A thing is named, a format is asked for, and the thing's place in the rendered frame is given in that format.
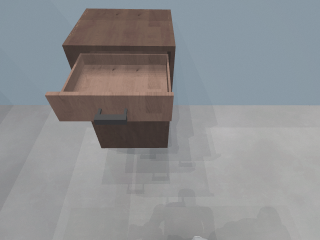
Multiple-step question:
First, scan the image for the drawer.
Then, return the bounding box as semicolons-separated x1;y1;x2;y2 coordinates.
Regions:
45;53;174;122

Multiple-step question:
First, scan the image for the cabinet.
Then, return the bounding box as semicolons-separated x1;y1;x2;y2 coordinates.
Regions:
62;8;176;148

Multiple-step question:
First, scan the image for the handle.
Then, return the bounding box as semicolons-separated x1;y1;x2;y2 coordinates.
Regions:
93;108;128;125

